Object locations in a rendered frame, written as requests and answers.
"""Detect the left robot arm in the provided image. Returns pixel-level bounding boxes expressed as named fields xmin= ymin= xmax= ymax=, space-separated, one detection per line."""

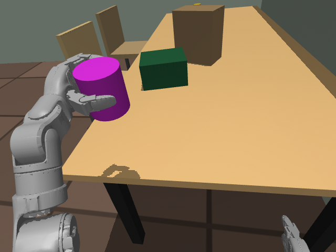
xmin=10 ymin=94 xmax=80 ymax=252

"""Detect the left robot hand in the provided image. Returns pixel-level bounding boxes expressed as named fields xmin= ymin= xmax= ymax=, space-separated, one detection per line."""
xmin=44 ymin=53 xmax=117 ymax=116

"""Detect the chair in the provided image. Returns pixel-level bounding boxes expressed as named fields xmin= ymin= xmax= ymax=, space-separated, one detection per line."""
xmin=95 ymin=5 xmax=148 ymax=70
xmin=56 ymin=21 xmax=127 ymax=123

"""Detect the right robot hand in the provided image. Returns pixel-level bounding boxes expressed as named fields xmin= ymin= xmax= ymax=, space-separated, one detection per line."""
xmin=281 ymin=215 xmax=310 ymax=252

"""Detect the table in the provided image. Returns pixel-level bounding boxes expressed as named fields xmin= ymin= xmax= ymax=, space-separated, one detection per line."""
xmin=62 ymin=6 xmax=336 ymax=252

